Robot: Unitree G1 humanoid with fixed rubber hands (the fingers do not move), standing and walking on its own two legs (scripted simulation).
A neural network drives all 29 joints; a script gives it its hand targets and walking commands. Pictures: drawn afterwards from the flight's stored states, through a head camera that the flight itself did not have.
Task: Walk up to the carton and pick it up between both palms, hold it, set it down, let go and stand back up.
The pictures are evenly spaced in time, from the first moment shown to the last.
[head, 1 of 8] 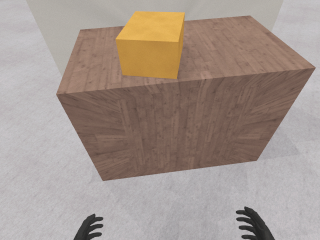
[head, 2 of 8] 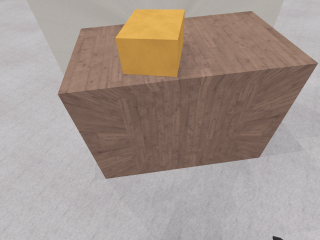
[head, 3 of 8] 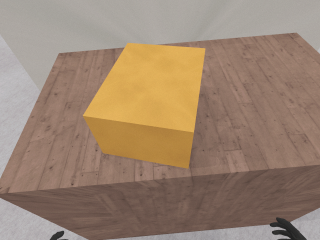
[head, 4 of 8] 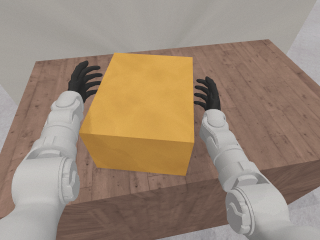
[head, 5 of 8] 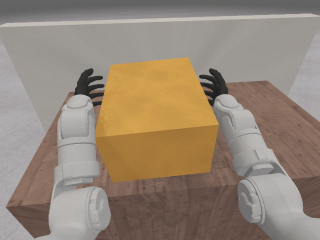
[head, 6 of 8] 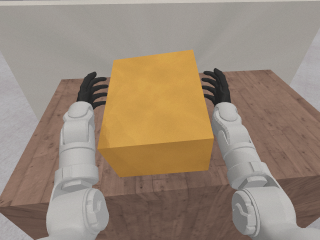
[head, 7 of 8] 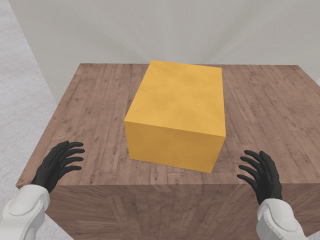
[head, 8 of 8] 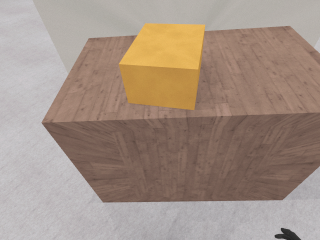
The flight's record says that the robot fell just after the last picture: no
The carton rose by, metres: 0.14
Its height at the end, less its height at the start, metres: +0.00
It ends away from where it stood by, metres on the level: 0.02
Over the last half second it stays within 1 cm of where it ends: yes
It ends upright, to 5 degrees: yes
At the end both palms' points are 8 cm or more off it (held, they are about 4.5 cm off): yes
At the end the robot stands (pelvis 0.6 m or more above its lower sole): yes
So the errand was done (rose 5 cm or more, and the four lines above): yes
